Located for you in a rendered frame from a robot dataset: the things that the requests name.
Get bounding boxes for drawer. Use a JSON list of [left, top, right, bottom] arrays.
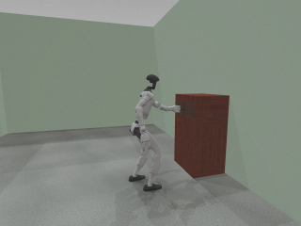
[[176, 100, 195, 119]]

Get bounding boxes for robot right hand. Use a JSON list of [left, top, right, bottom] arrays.
[[140, 133, 151, 152]]

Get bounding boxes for robot head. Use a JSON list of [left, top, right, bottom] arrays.
[[143, 74, 160, 93]]

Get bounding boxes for robot left hand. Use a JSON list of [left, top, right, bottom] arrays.
[[172, 105, 181, 113]]

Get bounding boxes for robot left foot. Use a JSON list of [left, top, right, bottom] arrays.
[[129, 174, 146, 182]]

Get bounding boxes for robot right forearm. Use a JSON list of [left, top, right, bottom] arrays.
[[136, 106, 147, 134]]

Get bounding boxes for cabinet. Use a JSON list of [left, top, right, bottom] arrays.
[[174, 93, 230, 179]]

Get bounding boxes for robot left forearm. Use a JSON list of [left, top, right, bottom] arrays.
[[157, 104, 172, 112]]

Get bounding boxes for robot left upper arm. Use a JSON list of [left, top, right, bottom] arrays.
[[153, 100, 161, 108]]

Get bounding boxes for robot right upper arm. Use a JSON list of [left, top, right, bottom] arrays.
[[135, 91, 153, 113]]

